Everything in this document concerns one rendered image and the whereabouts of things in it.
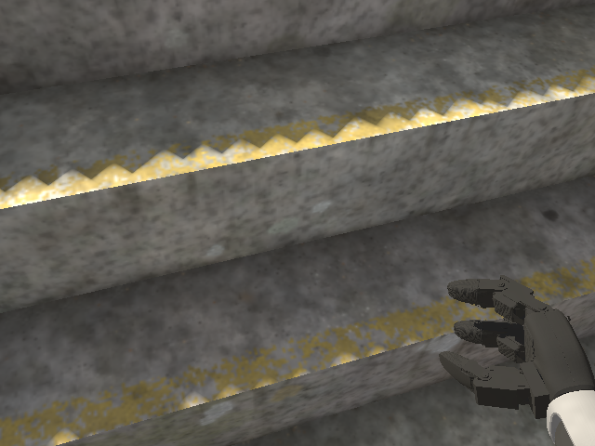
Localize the right robot forearm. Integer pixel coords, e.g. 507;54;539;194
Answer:
547;390;595;446

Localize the robot right hand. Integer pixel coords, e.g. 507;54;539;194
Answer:
439;275;595;419

